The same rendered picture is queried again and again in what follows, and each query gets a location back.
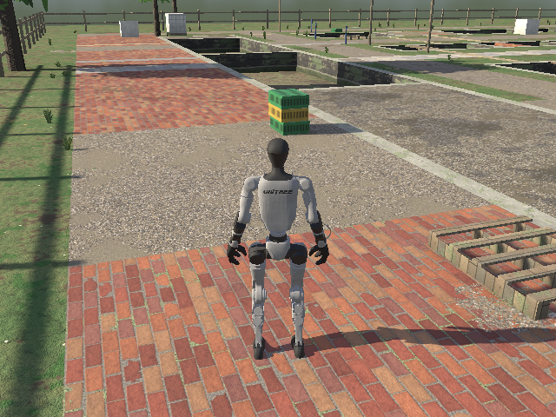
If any right robot forearm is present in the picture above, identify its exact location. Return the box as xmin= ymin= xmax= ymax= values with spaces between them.
xmin=310 ymin=210 xmax=327 ymax=248

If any right robot hand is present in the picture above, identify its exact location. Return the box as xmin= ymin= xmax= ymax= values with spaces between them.
xmin=309 ymin=245 xmax=329 ymax=265

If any robot left upper arm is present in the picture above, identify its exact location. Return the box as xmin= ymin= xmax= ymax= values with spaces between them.
xmin=237 ymin=175 xmax=260 ymax=224

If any left robot foot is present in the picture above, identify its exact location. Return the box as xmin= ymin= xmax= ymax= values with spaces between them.
xmin=253 ymin=337 xmax=265 ymax=360

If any humanoid robot torso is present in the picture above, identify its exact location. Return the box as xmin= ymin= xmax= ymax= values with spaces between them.
xmin=258 ymin=172 xmax=298 ymax=261

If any robot right upper arm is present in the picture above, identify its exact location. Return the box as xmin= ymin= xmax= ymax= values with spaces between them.
xmin=296 ymin=175 xmax=319 ymax=224

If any left robot hand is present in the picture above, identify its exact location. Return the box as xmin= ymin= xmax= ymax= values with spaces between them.
xmin=227 ymin=244 xmax=247 ymax=265

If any left robot forearm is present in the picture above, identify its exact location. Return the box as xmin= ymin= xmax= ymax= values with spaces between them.
xmin=229 ymin=211 xmax=246 ymax=248

